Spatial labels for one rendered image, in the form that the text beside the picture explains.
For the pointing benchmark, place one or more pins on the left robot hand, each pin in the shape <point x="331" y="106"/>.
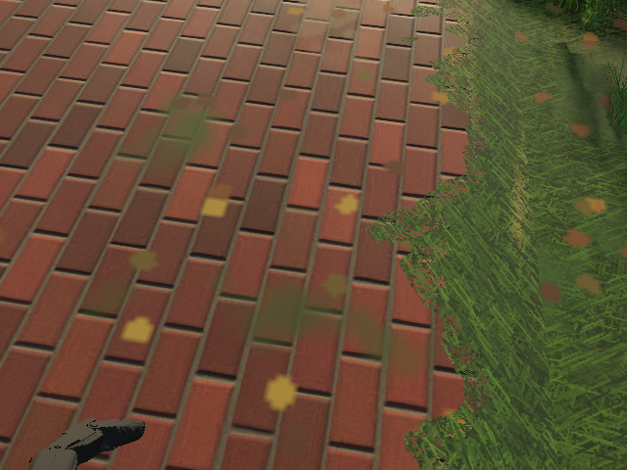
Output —
<point x="85" y="440"/>

